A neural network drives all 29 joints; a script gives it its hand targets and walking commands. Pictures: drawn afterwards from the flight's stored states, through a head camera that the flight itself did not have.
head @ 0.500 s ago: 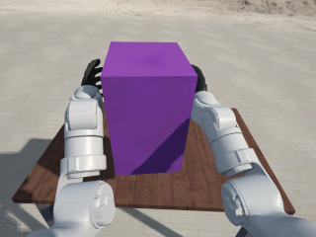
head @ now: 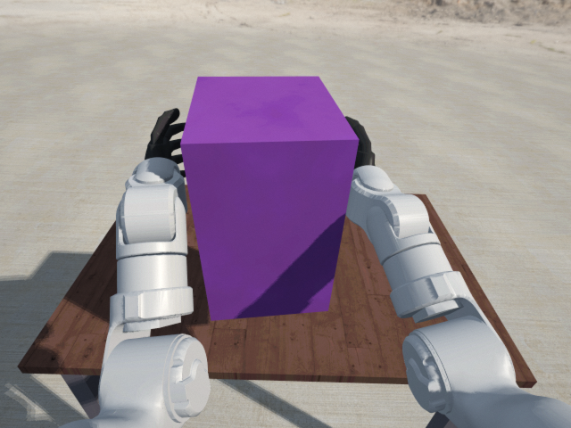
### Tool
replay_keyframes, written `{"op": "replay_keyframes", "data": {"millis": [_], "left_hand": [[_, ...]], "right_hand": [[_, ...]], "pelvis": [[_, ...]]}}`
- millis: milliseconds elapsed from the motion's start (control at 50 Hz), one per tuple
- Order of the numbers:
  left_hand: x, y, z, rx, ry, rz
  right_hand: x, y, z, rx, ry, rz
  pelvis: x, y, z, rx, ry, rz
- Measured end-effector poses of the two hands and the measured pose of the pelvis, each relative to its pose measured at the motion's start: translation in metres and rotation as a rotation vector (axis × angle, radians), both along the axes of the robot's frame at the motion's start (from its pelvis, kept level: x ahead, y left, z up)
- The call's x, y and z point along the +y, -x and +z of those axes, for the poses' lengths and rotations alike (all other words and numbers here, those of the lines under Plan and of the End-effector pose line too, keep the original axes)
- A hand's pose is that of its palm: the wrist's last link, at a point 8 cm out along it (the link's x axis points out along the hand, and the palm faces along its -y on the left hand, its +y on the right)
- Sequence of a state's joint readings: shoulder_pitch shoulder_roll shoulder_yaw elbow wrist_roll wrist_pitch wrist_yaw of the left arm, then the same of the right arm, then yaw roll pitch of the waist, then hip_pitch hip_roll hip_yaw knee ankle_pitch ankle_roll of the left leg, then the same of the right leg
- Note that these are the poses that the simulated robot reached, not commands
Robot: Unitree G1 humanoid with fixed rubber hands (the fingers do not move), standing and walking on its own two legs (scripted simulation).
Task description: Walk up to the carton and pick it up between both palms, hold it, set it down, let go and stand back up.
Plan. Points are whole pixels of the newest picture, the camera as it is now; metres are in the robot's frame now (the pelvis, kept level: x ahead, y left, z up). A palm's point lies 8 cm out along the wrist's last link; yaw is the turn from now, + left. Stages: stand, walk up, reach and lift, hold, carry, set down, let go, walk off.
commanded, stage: hold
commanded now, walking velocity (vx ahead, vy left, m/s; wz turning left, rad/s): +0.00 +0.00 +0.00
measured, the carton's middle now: (265, 197) +0.36 +0.00 +0.22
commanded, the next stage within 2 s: none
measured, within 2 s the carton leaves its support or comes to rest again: neither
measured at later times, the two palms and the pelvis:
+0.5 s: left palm (163, 166) +0.37 +0.13 +0.27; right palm (361, 173) +0.36 -0.13 +0.25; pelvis -0.01 +0.00 +0.00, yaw +0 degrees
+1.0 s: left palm (163, 166) +0.37 +0.13 +0.27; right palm (361, 171) +0.36 -0.13 +0.25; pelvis -0.01 +0.00 +0.00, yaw +0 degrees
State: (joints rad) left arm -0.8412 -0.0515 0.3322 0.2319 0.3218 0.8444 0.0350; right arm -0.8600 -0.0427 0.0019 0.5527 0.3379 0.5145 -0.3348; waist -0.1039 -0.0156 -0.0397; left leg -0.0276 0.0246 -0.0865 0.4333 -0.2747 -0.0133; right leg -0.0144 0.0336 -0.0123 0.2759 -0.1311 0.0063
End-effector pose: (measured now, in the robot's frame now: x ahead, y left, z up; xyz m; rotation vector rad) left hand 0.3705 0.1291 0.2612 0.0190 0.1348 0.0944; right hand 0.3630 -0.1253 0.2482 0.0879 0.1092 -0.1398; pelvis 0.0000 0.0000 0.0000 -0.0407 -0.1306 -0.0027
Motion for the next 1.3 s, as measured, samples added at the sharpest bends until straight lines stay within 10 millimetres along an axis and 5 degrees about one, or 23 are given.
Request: {"op": "replay_keyframes", "data": {"millis": [1300], "left_hand": [[-0.0014,-0.0017,0.0034,0.008,-0.007,-0.002]], "right_hand": [[-0.0014,-0.0009,0.0045,0.011,0.007,-0.002]], "pelvis": [[-0.0008,0.0026,0.0004,0.014,-0.002,0.006]]}}
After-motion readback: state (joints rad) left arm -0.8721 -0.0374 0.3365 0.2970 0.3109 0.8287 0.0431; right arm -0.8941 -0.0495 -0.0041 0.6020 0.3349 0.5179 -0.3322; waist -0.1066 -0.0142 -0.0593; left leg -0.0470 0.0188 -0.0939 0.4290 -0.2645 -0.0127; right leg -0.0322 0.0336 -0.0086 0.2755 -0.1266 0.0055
